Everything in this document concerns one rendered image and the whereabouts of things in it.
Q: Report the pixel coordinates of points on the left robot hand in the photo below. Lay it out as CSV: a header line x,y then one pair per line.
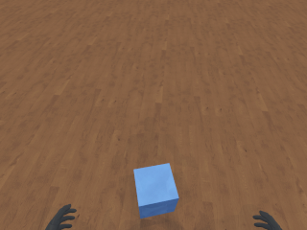
x,y
55,223

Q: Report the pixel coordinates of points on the right robot hand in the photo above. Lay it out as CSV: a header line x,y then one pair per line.
x,y
270,224

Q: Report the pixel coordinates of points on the carton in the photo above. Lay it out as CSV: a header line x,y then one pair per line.
x,y
156,190

